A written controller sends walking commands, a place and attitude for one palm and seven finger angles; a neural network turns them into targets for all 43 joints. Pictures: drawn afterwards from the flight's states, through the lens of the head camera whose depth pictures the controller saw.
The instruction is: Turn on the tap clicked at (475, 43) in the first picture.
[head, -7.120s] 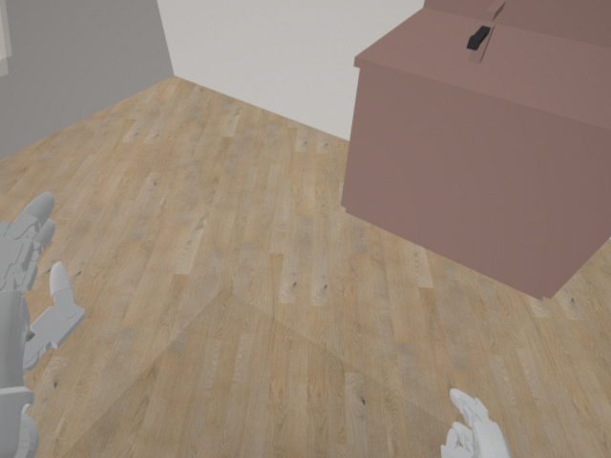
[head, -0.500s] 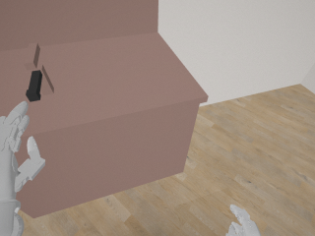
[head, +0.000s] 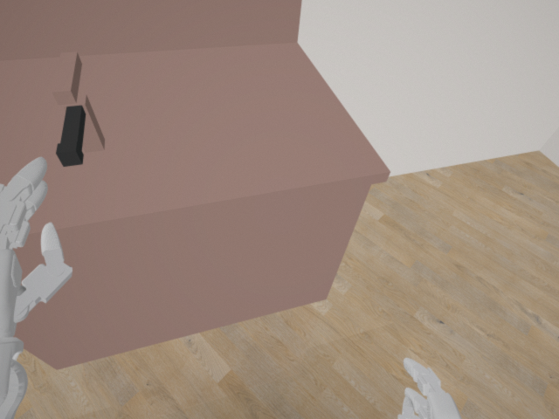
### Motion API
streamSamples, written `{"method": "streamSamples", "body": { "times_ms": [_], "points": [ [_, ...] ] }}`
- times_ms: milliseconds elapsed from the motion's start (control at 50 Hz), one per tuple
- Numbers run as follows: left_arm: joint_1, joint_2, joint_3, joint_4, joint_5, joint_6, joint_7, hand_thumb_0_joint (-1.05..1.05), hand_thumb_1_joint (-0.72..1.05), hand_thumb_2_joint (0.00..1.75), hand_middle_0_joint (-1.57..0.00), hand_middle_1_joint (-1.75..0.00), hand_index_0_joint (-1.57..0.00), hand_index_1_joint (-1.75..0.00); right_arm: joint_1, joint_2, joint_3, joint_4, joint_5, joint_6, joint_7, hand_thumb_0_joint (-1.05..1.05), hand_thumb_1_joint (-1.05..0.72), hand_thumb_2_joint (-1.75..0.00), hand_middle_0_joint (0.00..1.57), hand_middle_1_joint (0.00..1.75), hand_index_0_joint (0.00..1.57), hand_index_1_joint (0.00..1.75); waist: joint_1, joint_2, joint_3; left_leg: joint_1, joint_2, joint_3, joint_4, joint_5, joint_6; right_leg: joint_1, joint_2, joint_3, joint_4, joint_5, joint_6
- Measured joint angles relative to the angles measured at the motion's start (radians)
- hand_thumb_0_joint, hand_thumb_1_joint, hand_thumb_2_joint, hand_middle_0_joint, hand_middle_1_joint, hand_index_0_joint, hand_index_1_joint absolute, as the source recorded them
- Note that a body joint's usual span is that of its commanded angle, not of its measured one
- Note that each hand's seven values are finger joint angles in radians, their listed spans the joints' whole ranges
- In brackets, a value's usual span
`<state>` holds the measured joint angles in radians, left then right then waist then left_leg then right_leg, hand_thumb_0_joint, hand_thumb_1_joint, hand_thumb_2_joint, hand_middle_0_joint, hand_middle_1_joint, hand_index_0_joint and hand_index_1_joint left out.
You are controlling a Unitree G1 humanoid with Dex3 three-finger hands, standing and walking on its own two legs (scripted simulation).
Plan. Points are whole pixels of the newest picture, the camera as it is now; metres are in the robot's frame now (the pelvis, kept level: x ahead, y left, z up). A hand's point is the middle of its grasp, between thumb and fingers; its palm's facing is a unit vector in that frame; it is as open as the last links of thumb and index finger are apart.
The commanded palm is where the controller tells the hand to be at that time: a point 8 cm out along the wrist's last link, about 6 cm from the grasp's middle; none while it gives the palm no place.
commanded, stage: shuffle to correct the standing spot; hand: left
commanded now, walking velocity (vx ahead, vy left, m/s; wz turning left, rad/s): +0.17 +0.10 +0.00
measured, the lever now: (70, 154) +0.45 +0.39 +0.09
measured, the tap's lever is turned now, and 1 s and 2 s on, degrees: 0 0 0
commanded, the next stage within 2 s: come to a stop and stand still in 0.64 s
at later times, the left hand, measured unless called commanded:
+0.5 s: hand (79, 211) +0.29 +0.27 +0.17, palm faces +0.39 -0.84 -0.37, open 7.4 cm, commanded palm +0.22 +0.30 +0.18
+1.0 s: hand (56, 189) +0.31 +0.30 +0.17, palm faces +0.42 -0.80 -0.43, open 7.4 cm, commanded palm +0.26 +0.33 +0.18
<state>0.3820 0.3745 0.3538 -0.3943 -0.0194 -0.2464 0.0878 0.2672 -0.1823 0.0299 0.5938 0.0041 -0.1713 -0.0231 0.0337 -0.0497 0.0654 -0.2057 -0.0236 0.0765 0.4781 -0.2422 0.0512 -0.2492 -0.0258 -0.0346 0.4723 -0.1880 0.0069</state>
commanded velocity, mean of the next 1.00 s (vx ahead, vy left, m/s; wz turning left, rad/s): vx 0.09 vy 0.08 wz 0.00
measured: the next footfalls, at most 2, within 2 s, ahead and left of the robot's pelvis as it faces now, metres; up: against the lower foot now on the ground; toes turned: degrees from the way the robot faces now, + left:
right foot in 0.88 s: +0.13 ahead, -0.06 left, +0.00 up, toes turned +4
left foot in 1.14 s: +0.20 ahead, +0.21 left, +0.00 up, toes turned +3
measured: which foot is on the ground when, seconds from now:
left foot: down 0.00-0.90, up 0.92-1.00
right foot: down 0.00-0.62, up 0.64-0.86, down 0.88-1.00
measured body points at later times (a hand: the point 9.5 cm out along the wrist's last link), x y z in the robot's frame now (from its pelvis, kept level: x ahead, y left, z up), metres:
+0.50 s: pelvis +0.07 +0.02 -0.02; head +0.09 +0.04 +0.43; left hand +0.26 +0.31 +0.18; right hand +0.25 -0.20 -0.09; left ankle +0.01 +0.08 -0.74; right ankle +0.04 -0.12 -0.74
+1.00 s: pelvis +0.10 +0.05 -0.02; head +0.12 +0.06 +0.43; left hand +0.28 +0.34 +0.19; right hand +0.26 -0.17 -0.11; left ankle +0.08 +0.15 -0.67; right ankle +0.18 -0.01 -0.74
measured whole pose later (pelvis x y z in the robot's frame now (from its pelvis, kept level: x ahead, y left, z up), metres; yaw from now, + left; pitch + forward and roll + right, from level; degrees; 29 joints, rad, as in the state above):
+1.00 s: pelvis +0.10 +0.05 -0.02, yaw +0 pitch -4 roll -1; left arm 0.42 0.41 0.44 -0.52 -0.05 -0.24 0.11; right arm 0.19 -0.20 0.01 0.60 0.00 -0.05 0.00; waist 0.02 0.01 0.13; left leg -0.44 -0.01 0.00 1.18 -0.45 -0.02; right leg -0.34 0.03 -0.17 0.63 -0.23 -0.11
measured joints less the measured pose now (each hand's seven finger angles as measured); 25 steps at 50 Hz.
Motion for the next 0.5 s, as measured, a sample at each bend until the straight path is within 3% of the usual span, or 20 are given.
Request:
{"method": "streamSamples", "body": {
  "times_ms": [100,180,320,500],
  "points": [
    [-0.042,-0.035,0.012,-0.026,-0.007,-0.003,0.02,0.01,0.89,0.9,-0.21,-0.3,-0.22,-0.31,-0.033,0.001,0.009,0.002,-0.013,-0.008,0.015,0.01,-0.91,-0.9,0.2,0.3,0.2,0.3,0.013,0.005,-0.016,0.005,0.011,-0.008,0.015,-0.026,-0.001,0.023,0.011,-0.008,-0.022,-0.008,0.0],
    [-0.03,-0.051,-0.015,-0.027,-0.007,0.005,0.017,0.01,0.89,0.9,-0.21,-0.3,-0.21,-0.3,-0.057,-0.003,0.007,-0.015,-0.017,0.008,0.015,0.01,-0.91,-0.9,0.2,0.3,0.2,0.3,0.004,0.015,-0.041,0.001,0.012,-0.007,0.04,-0.058,0.004,0.023,0.012,-0.007,-0.006,-0.034,0.004],
    [0.0,-0.02,-0.006,-0.036,-0.017,0.032,0.012,0.01,0.89,0.9,-0.21,-0.3,-0.21,-0.31,-0.079,-0.01,0.0,-0.048,-0.009,0.041,0.007,0.01,-0.91,-0.9,0.2,0.3,0.2,0.3,-0.021,0.016,-0.032,0.001,0.004,-0.006,0.101,-0.123,0.013,0.013,0.001,-0.004,0.074,-0.107,0.012],
    [0.014,0.011,0.029,-0.11,-0.028,0.013,0.021,0.01,0.89,0.9,-0.21,-0.3,-0.21,-0.31,-0.063,-0.021,-0.017,-0.042,0.004,0.069,0.019,0.01,-0.91,-0.9,0.2,0.3,0.2,0.3,-0.028,0.039,-0.013,-0.021,0.001,-0.012,0.202,-0.199,0.017,0.004,-0.005,-0.009,0.156,-0.183,0.019]
  ]
}}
